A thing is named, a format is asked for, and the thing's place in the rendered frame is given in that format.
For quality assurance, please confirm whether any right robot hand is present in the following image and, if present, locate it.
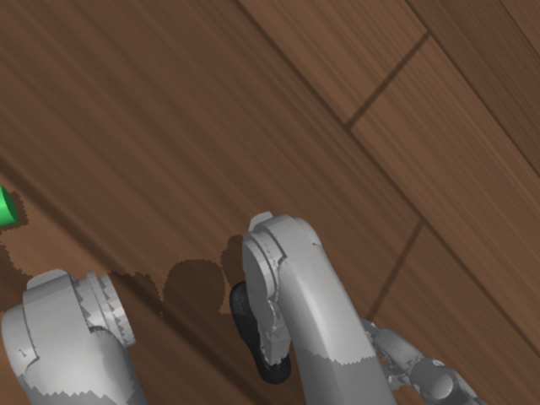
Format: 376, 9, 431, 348
359, 318, 426, 390

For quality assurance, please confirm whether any right robot arm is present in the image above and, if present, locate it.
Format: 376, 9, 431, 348
409, 357, 488, 405

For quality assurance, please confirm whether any bottle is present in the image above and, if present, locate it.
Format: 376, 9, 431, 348
0, 186, 18, 227

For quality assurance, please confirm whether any right robot foot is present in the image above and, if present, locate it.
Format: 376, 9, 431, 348
229, 281, 291, 385

